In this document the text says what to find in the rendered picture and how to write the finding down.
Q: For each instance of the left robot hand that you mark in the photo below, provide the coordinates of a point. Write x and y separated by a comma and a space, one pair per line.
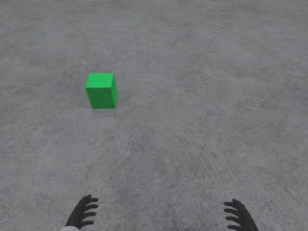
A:
79, 214

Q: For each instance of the carton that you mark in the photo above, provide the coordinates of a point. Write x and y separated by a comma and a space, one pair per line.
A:
101, 90

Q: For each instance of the right robot hand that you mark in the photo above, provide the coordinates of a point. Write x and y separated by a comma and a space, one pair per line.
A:
244, 219

